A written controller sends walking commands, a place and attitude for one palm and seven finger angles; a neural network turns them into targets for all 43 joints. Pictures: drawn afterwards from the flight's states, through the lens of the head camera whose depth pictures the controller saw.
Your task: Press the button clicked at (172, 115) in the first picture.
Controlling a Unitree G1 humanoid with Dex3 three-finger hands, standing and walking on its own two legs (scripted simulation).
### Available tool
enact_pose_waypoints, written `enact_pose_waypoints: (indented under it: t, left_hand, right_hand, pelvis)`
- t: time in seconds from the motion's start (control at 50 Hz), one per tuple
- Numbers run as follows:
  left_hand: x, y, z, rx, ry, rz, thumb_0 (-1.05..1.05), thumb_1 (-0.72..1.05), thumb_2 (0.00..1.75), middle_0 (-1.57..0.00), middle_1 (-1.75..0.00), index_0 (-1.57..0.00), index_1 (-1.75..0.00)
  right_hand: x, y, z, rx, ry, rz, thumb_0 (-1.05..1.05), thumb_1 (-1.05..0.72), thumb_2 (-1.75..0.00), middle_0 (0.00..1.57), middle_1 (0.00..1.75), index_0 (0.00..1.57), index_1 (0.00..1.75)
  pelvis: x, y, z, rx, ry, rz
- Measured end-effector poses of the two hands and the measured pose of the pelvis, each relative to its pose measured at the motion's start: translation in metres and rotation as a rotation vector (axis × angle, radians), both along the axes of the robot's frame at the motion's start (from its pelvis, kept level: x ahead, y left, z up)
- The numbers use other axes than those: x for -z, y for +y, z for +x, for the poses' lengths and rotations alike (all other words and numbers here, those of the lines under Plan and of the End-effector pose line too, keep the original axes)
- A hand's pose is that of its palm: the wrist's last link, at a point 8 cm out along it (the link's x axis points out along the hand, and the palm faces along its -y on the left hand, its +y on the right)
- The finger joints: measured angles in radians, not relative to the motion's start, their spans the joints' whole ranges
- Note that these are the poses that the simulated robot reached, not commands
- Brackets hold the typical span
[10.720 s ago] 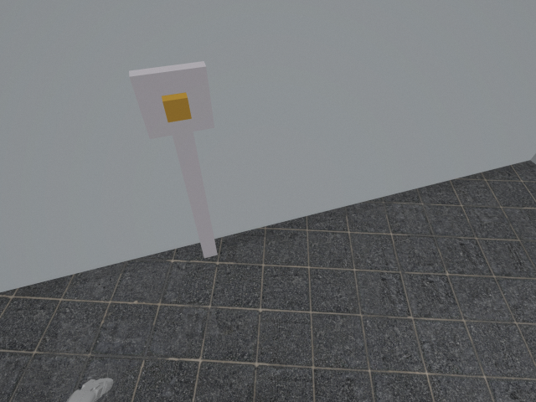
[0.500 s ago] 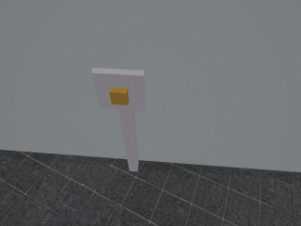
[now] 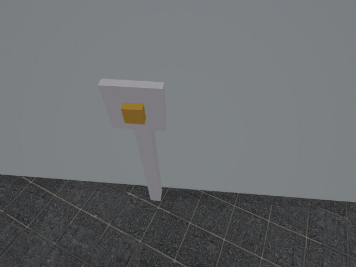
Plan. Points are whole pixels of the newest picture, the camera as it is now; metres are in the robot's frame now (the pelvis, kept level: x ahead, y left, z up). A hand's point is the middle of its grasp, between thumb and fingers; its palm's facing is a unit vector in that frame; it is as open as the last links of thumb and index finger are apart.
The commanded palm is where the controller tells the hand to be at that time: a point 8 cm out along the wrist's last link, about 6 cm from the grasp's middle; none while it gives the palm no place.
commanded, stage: come to a stop and stand still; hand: left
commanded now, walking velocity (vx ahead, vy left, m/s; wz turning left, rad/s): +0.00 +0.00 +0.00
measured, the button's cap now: (134, 112) +0.52 +0.17 +0.01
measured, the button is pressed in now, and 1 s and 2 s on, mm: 0 0 0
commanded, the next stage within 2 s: look again from close up in 0.48 s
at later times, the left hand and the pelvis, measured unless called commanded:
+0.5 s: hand out of the picture +0.00 +0.20 -0.17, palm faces -0.01 -0.98 -0.21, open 7.4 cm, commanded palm none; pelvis -0.03 +0.02 +0.00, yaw +0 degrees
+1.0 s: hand out of the picture +0.00 +0.18 -0.18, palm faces +0.01 -0.98 -0.17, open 7.4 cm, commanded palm none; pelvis +0.01 +0.02 +0.00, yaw +0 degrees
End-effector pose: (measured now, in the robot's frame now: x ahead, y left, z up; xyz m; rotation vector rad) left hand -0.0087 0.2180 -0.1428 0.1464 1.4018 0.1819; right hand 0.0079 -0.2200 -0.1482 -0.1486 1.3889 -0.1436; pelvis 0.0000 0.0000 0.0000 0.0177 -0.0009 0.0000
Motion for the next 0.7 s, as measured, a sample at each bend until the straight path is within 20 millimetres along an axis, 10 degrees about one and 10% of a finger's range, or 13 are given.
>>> enact_pose_waypoints:
  t: [0.36, 0.7]
  left_hand:
    - [-0.008, 0.035, 0.017, 0.07, -0.133, 0.021, 0.01, 0.91, 0.9, -0.2, -0.3, -0.2, -0.3]
    - [0.002, 0.022, -0.012, 0.039, 0.01, -0.032, 0.01, 0.9, 0.9, -0.2, -0.3, -0.2, -0.3]
  right_hand:
    - [-0.003, 0.016, -0.014, -0.027, -0.099, 0.009, 0.01, -0.93, -0.9, 0.2, 0.3, 0.2, 0.3]
    - [-0.004, 0.027, -0.031, -0.014, 0.02, 0.021, 0.01, -0.91, -0.9, 0.2, 0.3, 0.2, 0.3]
  pelvis:
    - [0.001, 0.024, -0.028, 0.005, -0.016, -0.013]
    - [-0.001, 0.023, -0.013, 0.005, -0.002, -0.011]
